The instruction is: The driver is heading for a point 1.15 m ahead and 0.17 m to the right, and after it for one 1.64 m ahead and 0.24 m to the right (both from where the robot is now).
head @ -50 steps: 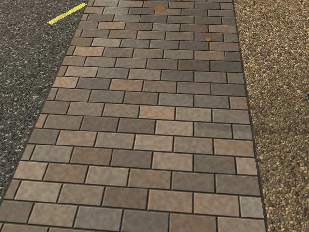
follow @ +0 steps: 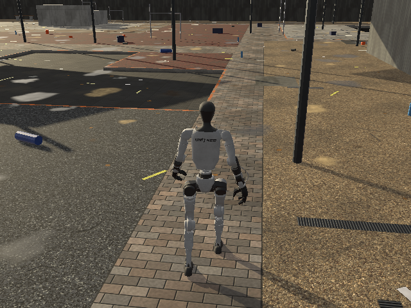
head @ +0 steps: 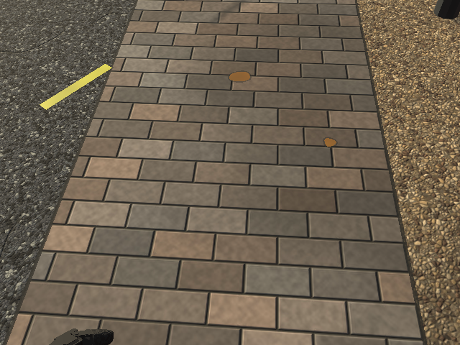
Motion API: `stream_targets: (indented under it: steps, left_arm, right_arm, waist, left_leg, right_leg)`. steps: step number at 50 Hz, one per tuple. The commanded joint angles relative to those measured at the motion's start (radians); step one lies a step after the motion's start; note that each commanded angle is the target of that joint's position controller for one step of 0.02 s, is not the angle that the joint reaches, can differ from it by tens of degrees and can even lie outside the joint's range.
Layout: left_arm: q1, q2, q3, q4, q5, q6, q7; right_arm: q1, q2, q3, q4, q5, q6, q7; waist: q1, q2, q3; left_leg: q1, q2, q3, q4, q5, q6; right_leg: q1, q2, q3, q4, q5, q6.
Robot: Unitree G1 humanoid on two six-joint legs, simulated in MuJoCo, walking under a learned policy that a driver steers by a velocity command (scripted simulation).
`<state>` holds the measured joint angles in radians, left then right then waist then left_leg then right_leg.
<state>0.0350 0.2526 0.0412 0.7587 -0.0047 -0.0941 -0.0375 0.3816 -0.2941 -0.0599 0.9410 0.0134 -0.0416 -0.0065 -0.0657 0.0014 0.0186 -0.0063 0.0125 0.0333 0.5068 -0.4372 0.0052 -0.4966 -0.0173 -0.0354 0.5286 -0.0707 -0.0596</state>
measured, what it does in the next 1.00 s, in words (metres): walks ahead: left foot, then right foot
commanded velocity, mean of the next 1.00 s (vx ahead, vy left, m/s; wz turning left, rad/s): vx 0.34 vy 0.00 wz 0.00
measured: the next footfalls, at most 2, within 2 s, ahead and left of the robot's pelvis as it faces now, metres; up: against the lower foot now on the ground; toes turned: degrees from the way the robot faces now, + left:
left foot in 0.50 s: +0.46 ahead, +0.14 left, +0.00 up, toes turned +3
right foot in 0.90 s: +0.50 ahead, -0.11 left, +0.00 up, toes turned +0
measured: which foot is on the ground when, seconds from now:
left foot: down 0.00-0.00, up 0.02-0.48, down 0.50-1.00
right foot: down 0.00-0.52, up 0.54-0.88, down 0.90-1.00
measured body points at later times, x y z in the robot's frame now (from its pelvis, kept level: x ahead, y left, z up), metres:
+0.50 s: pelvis +0.28 +0.02 +0.00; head +0.31 +0.03 +0.45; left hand +0.25 +0.30 -0.13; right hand +0.49 -0.21 -0.08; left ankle +0.42 +0.13 -0.72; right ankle +0.12 -0.11 -0.72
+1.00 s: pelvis +0.42 +0.04 +0.02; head +0.43 +0.02 +0.47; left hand +0.53 +0.30 -0.11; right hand +0.53 -0.21 -0.12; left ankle +0.42 +0.13 -0.72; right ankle +0.46 -0.11 -0.72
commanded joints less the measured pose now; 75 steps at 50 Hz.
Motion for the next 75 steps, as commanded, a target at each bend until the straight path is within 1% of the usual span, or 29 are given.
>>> stream_targets:
  steps: [1,2,3,4,5,9,15,20,23,24,25,26,27,28,29,30,31,33,35,38,42,44,45,46,47,48,50,58,75]
  left_arm:
    - [0.431,0.251,0.08,0.056,-0.002,0.006,0.013]
    - [0.363,0.199,0.06,0.047,-0.007,0.006,0.014]
    - [0.287,0.172,0.051,0.031,-0.004,0.007,0.017]
    - [0.225,0.144,0.043,0.025,0.003,0.007,0.015]
    - [0.187,0.116,0.034,0.021,0.012,0.001,0.013]
    - [0.183,0.139,0.041,0.046,0.009,-0.016,0.014]
    - [0.267,0.17,0.047,0.097,-0.002,-0.005,0.037]
    - [0.347,0.185,0.054,0.151,-0.014,0.016,0.043]
    - [0.331,0.202,0.062,0.161,-0.017,0.033,0.049]
    - [0.302,0.205,0.062,0.158,-0.016,0.04,0.051]
    - [0.301,0.184,0.054,0.154,-0.01,0.046,0.054]
    - [0.319,0.14,0.034,0.128,0.014,0.046,0.059]
    - [0.479,0.013,-0.003,0.148,0.017,0.029,0.048]
    - [0.438,0.125,0.023,0.172,-0.002,0.014,0.044]
    - [0.344,0.163,0.035,0.144,-0.028,0.009,0.044]
    - [0.291,0.153,0.032,0.134,-0.024,0.012,0.051]
    - [0.26,0.148,0.038,0.131,-0.01,0.022,0.059]
    - [0.294,0.109,0.036,0.142,-0.004,0.052,0.065]
    - [0.299,0.071,0.028,0.144,0.001,0.07,0.071]
    - [0.243,0.069,0.021,0.136,0.009,0.084,0.076]
    - [0.171,0.095,0.03,0.133,0.006,0.103,0.074]
    - [0.163,0.09,0.032,0.14,0.016,0.102,0.074]
    - [0.155,0.1,0.034,0.14,0.026,0.1,0.075]
    - [0.151,0.136,0.039,0.136,0.029,0.097,0.078]
    - [0.122,0.195,0.049,0.135,0.016,0.098,0.083]
    - [0.103,0.149,0.044,0.15,0.006,0.099,0.076]
    - [0.086,0.096,0.032,0.161,0.014,0.09,0.066]
    - [0.094,0.106,0.029,0.226,0.006,0.076,0.07]
    - [0.071,0.089,0.022,0.305,0.007,0.099,0.075]
  right_arm:
    - [0.064,-0.036,0.014,-0.075,-0.006,-0.049,0.007]
    - [-0.025,-0.125,-0.011,-0.1,0.022,-0.065,0.015]
    - [-0.095,-0.128,-0.01,-0.119,0.03,-0.072,0.016]
    - [-0.128,-0.119,-0.013,-0.124,0.018,-0.07,0.012]
    - [-0.119,-0.112,-0.019,-0.119,0.008,-0.059,0.008]
    - [-0.109,-0.058,-0.013,-0.116,-0.004,-0.022,0.001]
    - [-0.311,-0.025,-0.001,-0.171,-0.007,-0.034,0.014]
    - [-0.432,-0.035,0.004,-0.219,0.004,-0.044,0.038]
    - [-0.393,-0.069,-0.006,-0.22,0.004,-0.052,0.05]
    - [-0.313,-0.091,-0.019,-0.198,-0.004,-0.055,0.047]
    - [-0.168,-0.136,-0.043,-0.152,-0.015,-0.056,0.041]
    - [-0.017,-0.21,-0.06,-0.124,-0.037,-0.057,0.033]
    - [0.003,-0.263,-0.067,-0.104,-0.035,-0.048,0.036]
    - [0.019,-0.17,-0.045,-0.114,-0.017,-0.043,0.039]
    - [-0.062,-0.137,-0.031,-0.123,-0.015,-0.044,0.035]
    - [-0.142,-0.114,-0.023,-0.134,-0.017,-0.045,0.033]
    - [-0.194,-0.086,-0.015,-0.136,-0.02,-0.045,0.033]
    - [-0.237,-0.046,-0.002,-0.123,-0.039,-0.049,0.033]
    - [-0.264,-0.056,-0.001,-0.107,-0.043,-0.053,0.03]
    - [-0.28,-0.093,-0.008,-0.086,-0.036,-0.04,0.016]
    - [-0.262,-0.091,-0.002,-0.049,-0.031,-0.015,0.009]
    - [-0.273,-0.072,0.007,-0.037,-0.019,-0.005,0.007]
    - [-0.243,-0.051,0.015,-0.022,-0.017,-0.003,0.008]
    - [-0.212,-0.033,0.021,-0.014,-0.029,-0.004,0.008]
    - [-0.132,-0.036,0.016,-0.001,-0.036,-0.006,0.01]
    - [-0.14,-0.018,0.022,0.002,-0.035,0.003,0.002]
    - [-0.209,-0.043,0.017,-0.002,-0.027,0.021,-0.011]
    - [-0.215,-0.052,0.012,0.034,-0.019,0.037,-0.016]
    - [-0.183,-0.05,0.017,0.109,-0.02,0.043,-0.028]
  waist:
    - [0.18,-0.254,-0.423]
    - [0.179,-0.182,-0.273]
    - [0.156,-0.121,-0.169]
    - [0.126,-0.069,-0.091]
    - [0.09,-0.085,-0.059]
    - [0.047,-0.078,-0.021]
    - [0.107,-0.056,0.026]
    - [0.142,-0.057,0.06]
    - [0.099,-0.079,0.032]
    - [0.048,-0.085,-0.011]
    - [-0.016,-0.066,-0.111]
    - [-0.052,0.051,-0.269]
    - [0.023,0.321,-0.4]
    - [-0.028,0.188,-0.43]
    - [-0.015,0.148,-0.285]
    - [0.017,0.069,-0.205]
    - [0.04,0.041,-0.143]
    - [0.097,0.079,-0.133]
    - [0.122,0.095,-0.126]
    - [0.113,0.104,-0.149]
    - [0.087,0.089,-0.109]
    - [0.104,0.073,-0.076]
    - [0.102,0.049,-0.057]
    - [0.081,0.001,-0.053]
    - [0.009,-0.112,-0.052]
    - [0.016,-0.156,-0.058]
    - [0.044,-0.094,-0.029]
    - [0.059,-0.031,-0.069]
    - [0.062,-0.005,-0.015]
  left_leg:
    - [-0.662,-0.064,-0.112,0.741,-0.14,0.017]
    - [-0.76,0.002,-0.146,0.814,-0.105,0.034]
    - [-0.766,0.055,-0.114,0.783,-0.013,0.044]
    - [-0.733,0.092,-0.096,0.716,0.061,0.04]
    - [-0.669,0.123,-0.104,0.658,0.113,0.037]
    - [-0.62,0.142,-0.091,0.538,0.224,0.0]
    - [-0.627,0.106,-0.051,0.174,0.524,-0.019]
    - [-0.648,0.079,-0.05,0.036,0.492,0.008]
    - [-0.567,0.052,-0.034,-0.001,0.382,0.049]
    - [-0.447,0.016,-0.004,-0.03,0.379,0.068]
    - [-0.236,-0.002,0.013,-0.045,0.459,0.095]
    - [0.068,0.177,-0.169,0.018,0.738,0.153]
    - [0.39,0.408,-0.573,-0.039,0.832,0.339]
    - [0.357,0.383,-0.604,-0.084,0.81,0.323]
    - [0.237,0.352,-0.445,-0.09,0.865,0.286]
    - [0.104,0.309,-0.343,-0.11,0.917,0.26]
    - [-0.015,0.281,-0.283,-0.143,0.933,0.247]
    - [-0.167,0.239,-0.203,-0.195,0.959,0.234]
    - [-0.233,0.218,-0.137,-0.217,1.002,0.242]
    - [-0.253,0.197,-0.086,-0.232,0.939,0.228]
    - [-0.264,0.197,-0.114,-0.257,0.579,0.208]
    - [-0.288,0.167,-0.118,-0.232,0.372,0.17]
    - [-0.297,0.134,-0.116,-0.215,0.282,0.128]
    - [-0.313,0.093,-0.1,-0.173,0.2,0.085]
    - [-0.342,0.022,-0.057,-0.15,0.134,0.053]
    - [-0.263,-0.002,-0.015,-0.155,0.154,0.031]
    - [-0.217,0.007,-0.012,-0.13,0.214,0.025]
    - [-0.169,0.028,-0.021,-0.101,0.4,0.027]
    - [-0.184,0.035,-0.02,-0.122,0.324,0.014]
  right_leg:
    - [0.918,-0.381,0.761,-0.196,-0.195,-0.281]
    - [0.809,-0.347,0.641,-0.219,-0.263,-0.227]
    - [0.663,-0.309,0.511,-0.24,-0.225,-0.194]
    - [0.521,-0.27,0.418,-0.278,-0.155,-0.18]
    - [0.423,-0.237,0.352,-0.311,-0.094,-0.165]
    - [0.304,-0.207,0.227,-0.4,0.037,-0.186]
    - [0.345,-0.161,0.097,-0.422,0.085,-0.144]
    - [0.495,-0.223,0.105,-0.366,0.087,-0.133]
    - [0.568,-0.253,0.113,-0.28,0.241,-0.106]
    - [0.566,-0.223,0.088,-0.173,0.439,-0.083]
    - [0.525,-0.161,0.049,0.013,0.541,-0.047]
    - [0.332,-0.089,0.006,0.311,0.266,0.002]
    - [-0.041,0.101,0.028,0.661,-0.507,0.073]
    - [-0.089,0.076,0.186,0.771,-0.59,0.071]
    - [-0.15,0.033,0.168,0.787,-0.54,0.063]
    - [-0.137,-0.022,0.126,0.735,-0.467,0.068]
    - [-0.104,-0.052,0.11,0.674,-0.414,0.075]
    - [0.048,-0.082,0.114,0.576,-0.347,0.081]
    - [0.111,-0.079,0.097,0.437,-0.305,0.095]
    - [0.19,-0.069,0.076,0.243,-0.174,0.103]
    - [0.24,-0.062,0.073,0.111,-0.113,0.091]
    - [0.311,-0.05,0.056,-0.031,-0.047,0.071]
    - [0.347,-0.065,0.076,-0.11,0.036,0.059]
    - [0.385,-0.119,0.129,-0.127,0.163,0.042]
    - [0.405,-0.152,0.153,-0.095,0.208,0.01]
    - [0.316,-0.124,0.142,-0.115,0.013,0.003]
    - [0.26,-0.085,0.119,-0.132,-0.019,0.036]
    - [0.344,-0.061,0.09,-0.077,0.182,0.031]
    - [0.338,-0.031,0.065,-0.103,0.066,0.037]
